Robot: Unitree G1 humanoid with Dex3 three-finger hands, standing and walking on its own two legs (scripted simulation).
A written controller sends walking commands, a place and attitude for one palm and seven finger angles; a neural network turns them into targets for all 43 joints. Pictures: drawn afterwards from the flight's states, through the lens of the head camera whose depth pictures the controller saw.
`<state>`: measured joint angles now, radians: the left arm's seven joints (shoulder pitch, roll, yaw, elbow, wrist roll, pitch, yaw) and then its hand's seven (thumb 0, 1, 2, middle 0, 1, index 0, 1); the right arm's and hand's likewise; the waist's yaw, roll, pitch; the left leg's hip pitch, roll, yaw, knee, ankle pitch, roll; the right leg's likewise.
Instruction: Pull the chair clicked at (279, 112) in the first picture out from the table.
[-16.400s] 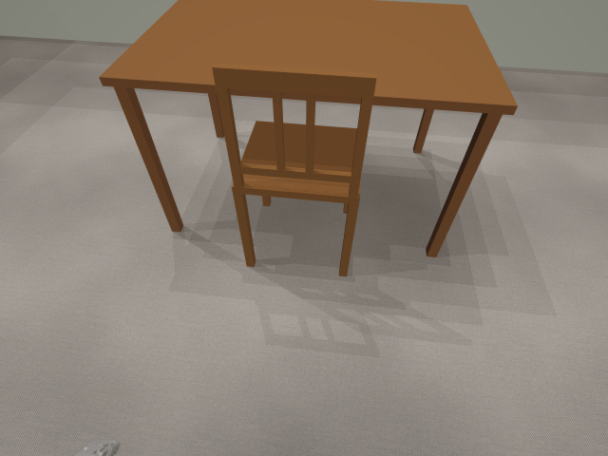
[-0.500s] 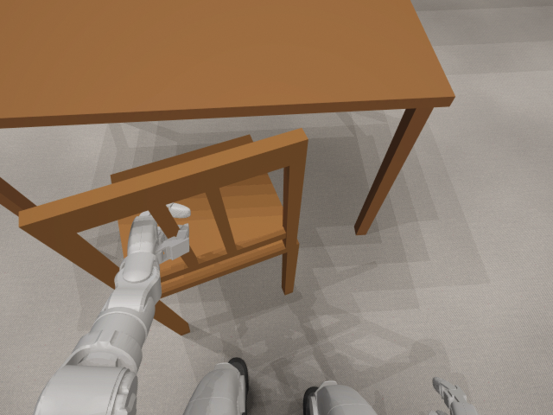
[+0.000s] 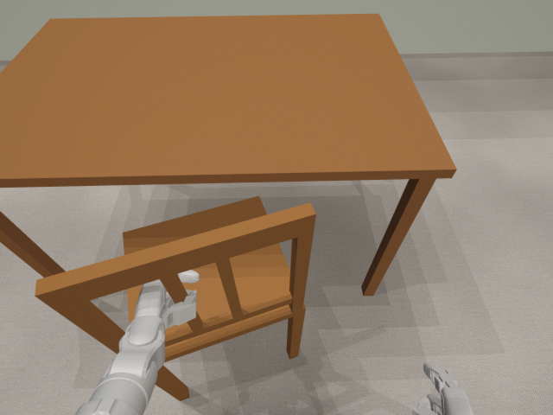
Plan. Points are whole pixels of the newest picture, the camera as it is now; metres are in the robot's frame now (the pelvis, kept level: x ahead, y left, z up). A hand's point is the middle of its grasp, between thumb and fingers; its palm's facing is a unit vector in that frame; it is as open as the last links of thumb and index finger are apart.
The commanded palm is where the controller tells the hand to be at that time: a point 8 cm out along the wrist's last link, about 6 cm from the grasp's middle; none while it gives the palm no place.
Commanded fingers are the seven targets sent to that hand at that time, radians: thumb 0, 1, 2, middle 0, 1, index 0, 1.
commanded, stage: stop walking, hand still on the chair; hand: left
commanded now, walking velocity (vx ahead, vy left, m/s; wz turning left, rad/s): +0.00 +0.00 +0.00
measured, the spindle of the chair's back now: (183, 303) +0.32 +0.19 -0.12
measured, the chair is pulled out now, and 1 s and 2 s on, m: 0.14 0.14 0.14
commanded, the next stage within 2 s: open the thumb and straighten the fingers in 0.32 s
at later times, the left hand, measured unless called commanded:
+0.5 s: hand (188, 304) +0.29 +0.17 -0.07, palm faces +0.12 -0.98 -0.17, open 5.5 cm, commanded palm +0.26 +0.21 -0.05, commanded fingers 0.00 0.30 0.61 -0.50 -1.45 -0.50 -1.45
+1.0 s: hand (184, 307) +0.29 +0.17 -0.08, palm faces +0.13 -0.97 -0.18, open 15.5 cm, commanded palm +0.26 +0.22 -0.05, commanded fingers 0.00 -0.55 0.20 0.00 0.00 0.00 0.00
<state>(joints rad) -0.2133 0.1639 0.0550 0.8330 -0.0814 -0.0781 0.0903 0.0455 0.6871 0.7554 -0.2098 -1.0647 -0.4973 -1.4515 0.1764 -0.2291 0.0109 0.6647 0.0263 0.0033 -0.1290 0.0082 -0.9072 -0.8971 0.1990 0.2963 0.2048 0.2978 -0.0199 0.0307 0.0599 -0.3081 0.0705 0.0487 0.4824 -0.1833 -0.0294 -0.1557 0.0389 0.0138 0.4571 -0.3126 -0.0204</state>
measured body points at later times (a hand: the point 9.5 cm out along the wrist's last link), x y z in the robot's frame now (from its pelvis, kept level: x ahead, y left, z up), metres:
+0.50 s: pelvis +0.02 +0.00 +0.00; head +0.04 -0.01 +0.45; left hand +0.28 +0.22 -0.05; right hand +0.15 -0.25 -0.12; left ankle +0.04 +0.14 -0.74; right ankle -0.04 -0.11 -0.74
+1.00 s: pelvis -0.01 +0.01 -0.04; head +0.02 -0.01 +0.41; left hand +0.28 +0.23 -0.06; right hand +0.13 -0.24 -0.15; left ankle +0.04 +0.14 -0.74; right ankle -0.05 -0.11 -0.74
